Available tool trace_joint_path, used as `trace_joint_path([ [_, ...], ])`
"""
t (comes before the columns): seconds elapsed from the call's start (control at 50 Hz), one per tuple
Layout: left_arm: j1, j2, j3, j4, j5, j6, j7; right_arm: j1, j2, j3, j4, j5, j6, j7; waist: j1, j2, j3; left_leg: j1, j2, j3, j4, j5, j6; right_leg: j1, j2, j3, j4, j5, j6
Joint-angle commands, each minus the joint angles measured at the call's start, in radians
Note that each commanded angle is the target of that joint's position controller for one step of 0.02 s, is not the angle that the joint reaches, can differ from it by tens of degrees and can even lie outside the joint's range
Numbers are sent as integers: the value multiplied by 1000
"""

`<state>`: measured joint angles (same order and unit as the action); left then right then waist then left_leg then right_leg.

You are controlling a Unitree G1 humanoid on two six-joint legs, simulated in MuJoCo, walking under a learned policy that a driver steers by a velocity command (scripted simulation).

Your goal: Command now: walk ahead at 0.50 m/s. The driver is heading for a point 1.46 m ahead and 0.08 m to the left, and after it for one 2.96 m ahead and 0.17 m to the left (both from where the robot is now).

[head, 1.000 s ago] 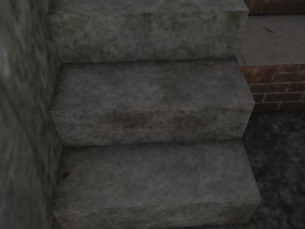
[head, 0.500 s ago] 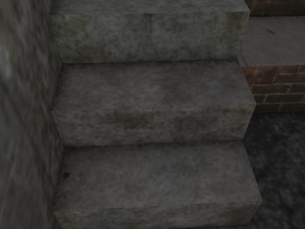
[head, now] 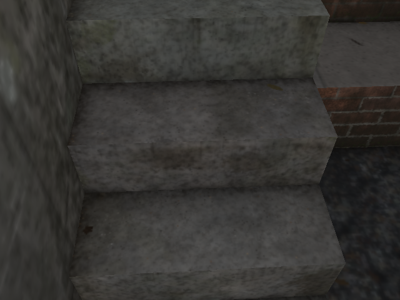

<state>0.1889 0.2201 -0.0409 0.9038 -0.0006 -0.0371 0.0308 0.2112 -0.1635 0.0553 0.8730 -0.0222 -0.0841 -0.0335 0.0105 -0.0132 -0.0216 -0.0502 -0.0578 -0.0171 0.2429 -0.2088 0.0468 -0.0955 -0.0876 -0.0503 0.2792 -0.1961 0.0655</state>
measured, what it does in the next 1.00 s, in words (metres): stands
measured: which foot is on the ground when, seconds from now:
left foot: down 0.00-1.00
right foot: down 0.00-1.00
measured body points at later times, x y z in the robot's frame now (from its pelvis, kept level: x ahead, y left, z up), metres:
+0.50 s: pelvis +0.00 +0.00 +0.00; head +0.00 +0.00 +0.45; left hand +0.09 +0.24 -0.14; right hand +0.10 -0.22 -0.13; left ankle -0.05 +0.09 -0.75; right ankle -0.04 -0.16 -0.75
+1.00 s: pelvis -0.02 +0.00 +0.00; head -0.01 +0.01 +0.45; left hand -0.01 +0.26 -0.15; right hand +0.02 -0.23 -0.14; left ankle -0.05 +0.09 -0.75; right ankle -0.04 -0.16 -0.75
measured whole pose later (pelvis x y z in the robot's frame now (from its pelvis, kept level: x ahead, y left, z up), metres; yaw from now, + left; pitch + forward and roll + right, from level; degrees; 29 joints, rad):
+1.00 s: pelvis -0.02 +0.00 +0.00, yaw +0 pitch +0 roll +0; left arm 0.31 0.24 0.02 1.00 -0.03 0.04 0.06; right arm 0.32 -0.18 0.01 0.95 -0.04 -0.05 0.00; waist 0.02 -0.02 0.01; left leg -0.09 -0.05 -0.01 0.32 -0.23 0.04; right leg -0.13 -0.08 -0.05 0.34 -0.20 0.06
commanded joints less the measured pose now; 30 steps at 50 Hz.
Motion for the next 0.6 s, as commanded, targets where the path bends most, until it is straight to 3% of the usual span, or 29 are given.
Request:
trace_joint_path([
  [0.02,-20,92,18,-55,-1,-13,0,-14,-79,-17,-58,-3,-11,1,-2,11,-16,-15,143,-92,-19,352,-4,21,-67,45,-3,270,-43],
  [0.36,-12,96,20,-48,0,-11,3,-6,-79,-16,-53,1,-13,-3,1,19,-18,-26,140,-90,-16,328,-4,36,-65,44,1,261,-46],
  [0.6,67,108,39,-3,-2,5,4,68,-88,-32,-1,7,0,-5,5,18,5,-44,141,-79,19,378,-14,35,-65,44,35,282,-46],
])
